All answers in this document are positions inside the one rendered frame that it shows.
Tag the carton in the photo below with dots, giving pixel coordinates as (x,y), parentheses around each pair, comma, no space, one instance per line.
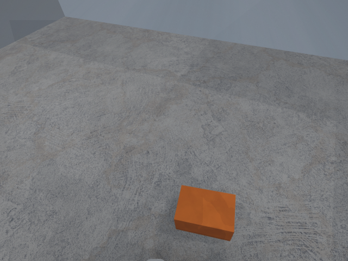
(205,212)

